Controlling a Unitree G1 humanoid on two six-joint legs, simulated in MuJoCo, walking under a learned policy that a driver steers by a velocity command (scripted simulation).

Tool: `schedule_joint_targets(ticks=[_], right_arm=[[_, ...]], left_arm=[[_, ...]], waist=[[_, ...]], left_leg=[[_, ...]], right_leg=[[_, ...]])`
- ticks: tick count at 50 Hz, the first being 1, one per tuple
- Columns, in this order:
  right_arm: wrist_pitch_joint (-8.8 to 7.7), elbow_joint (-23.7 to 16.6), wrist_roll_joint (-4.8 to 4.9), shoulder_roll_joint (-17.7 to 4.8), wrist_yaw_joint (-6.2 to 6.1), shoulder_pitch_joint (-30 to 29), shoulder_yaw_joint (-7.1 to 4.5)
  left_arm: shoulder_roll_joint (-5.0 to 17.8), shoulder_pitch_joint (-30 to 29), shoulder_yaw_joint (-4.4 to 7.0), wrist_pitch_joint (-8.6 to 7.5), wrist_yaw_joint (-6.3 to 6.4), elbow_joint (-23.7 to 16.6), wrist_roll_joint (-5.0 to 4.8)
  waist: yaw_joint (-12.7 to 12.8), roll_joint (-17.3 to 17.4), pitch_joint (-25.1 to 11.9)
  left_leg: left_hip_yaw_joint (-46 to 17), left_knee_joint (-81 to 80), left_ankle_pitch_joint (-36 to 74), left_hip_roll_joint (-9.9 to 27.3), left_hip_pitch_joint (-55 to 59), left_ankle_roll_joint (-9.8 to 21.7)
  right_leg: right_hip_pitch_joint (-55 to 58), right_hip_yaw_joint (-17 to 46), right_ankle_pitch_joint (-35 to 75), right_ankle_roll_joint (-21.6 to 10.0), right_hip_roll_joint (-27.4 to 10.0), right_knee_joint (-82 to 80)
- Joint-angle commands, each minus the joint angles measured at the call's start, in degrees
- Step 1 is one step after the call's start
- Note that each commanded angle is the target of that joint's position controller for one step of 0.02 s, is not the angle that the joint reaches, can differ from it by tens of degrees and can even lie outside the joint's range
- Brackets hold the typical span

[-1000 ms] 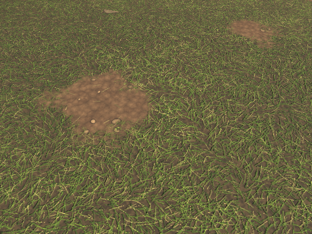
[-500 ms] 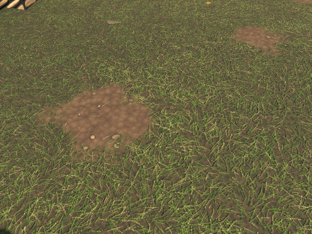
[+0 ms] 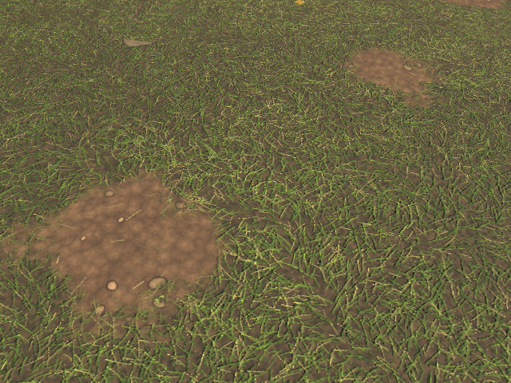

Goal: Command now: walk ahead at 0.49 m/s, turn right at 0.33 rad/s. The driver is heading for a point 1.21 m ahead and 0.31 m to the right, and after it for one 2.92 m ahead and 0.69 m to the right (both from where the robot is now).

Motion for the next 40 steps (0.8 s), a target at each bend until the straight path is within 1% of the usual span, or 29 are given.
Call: schedule_joint_targets(ticks=[1, 3, 5, 6, 8, 11, 13, 14, 15, 16, 17, 18, 19, 20, 21, 22, 23, 24, 25, 26, 27, 29, 30, 32, 34, 35, 36, 38, 40], right_arm=[[-1.57, -1.54, -0.48, -5.21, -0.45, -1.55, -0.94], [-1.56, -0.91, -0.75, -6.32, -1.34, -0.17, -1.16], [-1.37, -0.76, -0.86, -7.10, -2.15, 0.94, -1.19], [-1.25, -0.87, -0.80, -7.58, -2.48, 1.17, -1.19], [-0.92, -0.71, -0.40, -8.58, -3.07, 3.13, -1.28], [0.32, 0.46, 0.29, -9.48, -3.44, 7.76, -1.53], [1.51, 0.71, 0.67, -10.17, -3.47, 9.24, -1.85], [2.06, 0.34, 0.75, -10.72, -3.52, 8.78, -2.03], [2.53, -0.27, 0.75, -11.57, -3.66, 7.95, -2.28], [3.02, -0.89, 0.72, -12.44, -3.89, 7.23, -2.55], [3.56, -1.52, 0.62, -13.05, -4.11, 6.32, -2.72], [3.76, -2.32, 0.80, -12.80, -4.24, 5.31, -2.51], [2.96, -3.99, -0.46, -10.16, -4.01, 6.85, -1.48], [0.62, -6.64, -0.33, -2.93, -2.65, 10.67, 0.71], [-2.07, -7.99, 1.73, -8.87, -1.62, 3.33, -0.59], [-3.15, -9.73, 3.30, -9.73, -1.28, -0.83, -0.84], [-3.38, -9.44, 2.58, -8.87, -1.66, -1.21, -0.74], [-2.81, -8.83, 1.37, -9.56, -2.06, -0.65, -1.39], [-1.86, -8.72, 0.93, -9.51, -2.01, 0.59, -1.65], [-1.06, -9.05, 0.45, -9.03, -2.02, 1.22, -1.78], [-0.43, -9.42, -0.08, -8.13, -2.08, 1.08, -1.69], [0.23, -11.10, -0.69, -7.09, -2.42, -2.59, -1.42], [0.28, -12.00, -0.70, -6.74, -2.52, -5.22, -1.25], [0.05, -13.27, -0.52, -5.67, -2.37, -9.62, -0.80], [-0.25, -14.60, 0.03, -5.28, -1.99, -13.12, -0.51], [-0.40, -15.27, 0.37, -5.66, -1.83, -14.38, -0.57], [-0.59, -15.61, 0.62, -6.17, -1.59, -14.79, -0.65], [-1.16, -15.87, 0.63, -7.59, -0.96, -14.77, -0.99], [-1.82, -15.73, 0.48, -8.77, -0.49, -13.29, -1.39]], left_arm=[[1.68, 5.54, 1.14, 1.61, 0.38, -1.70, 0.32], [2.54, 0.99, 1.55, 1.58, 0.28, -3.86, 0.67], [2.47, -2.43, 1.61, 0.93, -0.41, -5.29, 0.86], [2.16, -4.32, 1.45, 0.65, -0.88, -5.98, 0.93], [1.21, -9.31, 0.84, 0.41, -1.82, -7.86, 1.19], [0.44, -15.31, 0.15, 0.37, -3.16, -11.17, 1.17], [0.72, -17.50, 0.09, 0.42, -4.10, -13.43, 1.03], [1.28, -17.50, 0.29, 0.44, -4.57, -14.33, 0.90], [2.30, -16.56, 0.73, 0.55, -4.91, -14.95, 0.81], [3.73, -13.93, 1.44, 0.74, -5.10, -15.06, 0.74], [5.99, -7.87, 2.65, 0.90, -5.13, -14.14, 0.56], [9.58, 1.56, 4.64, 0.99, -4.52, -12.05, 0.40], [15.40, 9.04, 6.50, 1.75, -2.92, -10.70, 0.49], [17.92, 6.06, 6.49, 1.28, -2.92, -12.55, 0.68], [12.88, 7.65, 4.98, 0.93, -3.06, -12.58, 1.42], [10.14, 5.34, 4.24, 0.38, -2.90, -12.72, 1.75], [8.63, 1.11, 3.76, -0.06, -3.03, -13.48, 1.60], [6.85, -2.36, 3.21, -0.28, -2.92, -14.46, 1.69], [6.23, -4.09, 2.84, -0.28, -2.71, -15.35, 2.14], [6.74, -4.36, 2.93, -0.31, -2.51, -15.59, 1.97], [7.51, -3.81, 3.08, -0.40, -2.19, -15.54, 1.65], [9.37, -2.04, 3.58, -0.42, -1.33, -15.36, 1.45], [9.87, -1.15, 3.75, -0.27, -0.93, -15.28, 1.35], [10.02, 0.23, 3.84, 0.18, -0.47, -15.12, 1.10], [10.23, 1.83, 3.93, 0.46, -0.42, -14.73, 1.06], [10.31, 2.81, 3.98, 0.53, -0.47, -14.36, 0.98], [9.88, 3.46, 3.86, 0.56, -0.45, -13.93, 0.88], [8.76, 4.68, 3.55, 0.68, -0.23, -13.22, 0.88], [8.73, 4.83, 3.53, 0.97, 0.06, -12.82, 1.27]], waist=[[2.36, 7.27, 0.77], [1.74, 5.71, 2.12], [1.03, 4.78, 2.26], [0.57, 4.50, 2.34], [-1.29, 3.54, 3.14], [-3.66, 2.37, 4.55], [-3.89, 2.72, 4.63], [-3.13, 3.48, 3.98], [-1.94, 4.89, 2.32], [-0.01, 6.57, -0.24], [3.53, 7.57, -3.86], [8.56, 6.49, -8.76], [9.85, -2.82, -14.81], [3.61, -13.25, -21.67], [7.69, -5.61, -22.21], [6.98, -3.27, -14.61], [3.67, 3.47, -9.00], [1.63, 4.02, -6.98], [-0.05, 3.19, -5.83], [-0.87, 2.89, -5.26], [-1.21, 2.74, -4.68], [-0.64, 2.02, -3.11], [0.19, 1.49, -2.39], [1.90, -0.25, -1.86], [3.59, -1.80, -1.76], [4.15, -2.34, -1.78], [4.32, -2.84, -1.92], [4.36, -3.41, -2.21], [3.29, -4.64, -2.09]], left_leg=[[-9.77, -16.30, 3.28, 15.39, -1.93, 7.25], [-7.46, -17.09, 5.43, 15.74, -0.04, 7.62], [-4.45, -17.09, 8.36, 15.28, 2.42, 7.03], [-2.61, -17.09, 9.63, 14.84, 3.15, 6.50], [-0.09, -17.46, 10.82, 15.11, 5.23, 6.03], [1.87, -14.99, 14.19, 17.13, 13.39, 5.80], [2.97, -11.55, 19.73, 18.62, 18.70, 5.30], [3.92, -9.01, 26.44, 18.96, 20.05, 4.71], [4.92, -5.44, 36.69, 19.03, 20.80, 4.01], [5.73, -0.07, 47.21, 18.97, 21.14, 3.34], [6.46, 8.92, 53.92, 18.32, 19.80, 2.52], [7.43, 21.88, 50.33, 16.04, 13.66, 0.56], [7.62, 40.89, 24.60, 12.43, -2.05, -1.96], [-2.27, 60.48, -22.69, -1.20, -25.30, -4.82], [-12.70, 62.42, -21.59, 1.73, -31.58, -2.69], [-12.18, 59.50, -16.91, 4.32, -34.06, -1.08], [-11.83, 53.51, -12.89, 6.98, -31.48, -1.01], [-11.63, 48.27, -10.93, 8.80, -27.43, -1.61], [-11.82, 46.20, -9.78, 9.69, -23.82, -2.26], [-11.46, 43.64, -9.04, 9.75, -22.38, -3.30], [-10.66, 41.19, -8.13, 9.64, -21.86, -4.53], [-9.59, 34.11, -3.08, 8.83, -22.88, -6.63], [-9.29, 29.33, 0.61, 8.14, -23.18, -7.28], [-8.86, 19.29, 8.69, 6.09, -20.73, -7.50], [-8.20, 12.38, 14.40, 4.11, -17.55, -7.23], [-8.44, 10.79, 15.52, 3.56, -16.52, -7.04], [-8.98, 9.38, 15.94, 3.60, -16.37, -6.64], [-10.04, 6.88, 14.51, 4.01, -16.47, -5.34], [-9.79, 6.05, 9.70, 4.10, -15.36, -3.49]], right_leg=[[-4.03, 2.97, 5.32, 0.07, -3.70, -0.96], [-9.22, 4.20, 10.79, 0.80, -3.63, -6.01], [-10.95, 3.70, 17.20, 1.18, -2.84, -13.30], [-10.45, 2.38, 19.96, 1.25, -2.51, -17.33], [-10.02, -1.11, 22.98, 1.28, -2.04, -23.33], [-13.45, -3.50, 21.38, 0.46, -1.49, -28.82], [-14.85, -5.28, 16.65, -0.61, -0.61, -30.84], [-13.22, -6.65, 13.83, -1.46, 0.47, -31.68], [-9.72, -8.58, 11.01, -2.47, 2.30, -31.81], [-4.79, -10.41, 8.10, -3.63, 4.59, -31.27], [3.33, -11.47, 6.37, -5.18, 7.09, -31.54], [17.68, -10.24, 9.69, -7.54, 9.04, -35.77], [35.41, 6.70, 9.65, -11.50, -1.58, -36.64], [52.22, 41.81, 0.38, -23.48, -14.72, -46.72], [52.64, 42.05, -0.29, -20.75, -14.24, -51.44], [46.33, 32.55, 3.81, -17.98, -12.24, -51.24], [36.50, 25.13, 10.94, -16.01, -9.48, -51.75], [29.78, 20.06, 16.41, -14.64, -7.43, -52.31], [24.98, 17.78, 19.01, -14.25, -5.88, -53.63], [22.31, 16.76, 20.85, -14.39, -5.19, -54.59], [19.99, 15.13, 23.34, -14.67, -4.72, -55.19], [17.12, 12.27, 25.17, -14.41, -3.36, -56.02], [16.35, 11.20, 24.28, -13.67, -2.36, -56.01], [14.81, 9.06, 20.28, -11.36, 0.15, -55.11], [13.92, 9.39, 16.05, -9.60, 0.67, -54.47], [14.31, 10.57, 14.59, -9.21, 0.13, -54.01], [15.96, 11.44, 13.41, -9.00, -0.73, -53.09], [20.68, 13.87, 12.23, -8.53, -2.86, -50.17], [24.28, 16.05, 15.01, -7.99, -4.93, -47.36]])
Next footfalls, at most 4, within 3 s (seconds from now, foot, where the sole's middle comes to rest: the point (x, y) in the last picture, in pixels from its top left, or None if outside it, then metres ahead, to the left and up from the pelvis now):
0.36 right None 0.37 -0.16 -0.78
0.86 left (282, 305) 0.71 -0.07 -0.78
1.38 right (398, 260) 0.87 -0.43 -0.78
1.92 left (335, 174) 1.22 -0.28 -0.78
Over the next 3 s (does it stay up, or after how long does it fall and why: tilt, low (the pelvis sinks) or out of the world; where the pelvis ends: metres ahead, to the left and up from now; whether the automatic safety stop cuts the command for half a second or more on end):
stays up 1.59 -0.42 -0.18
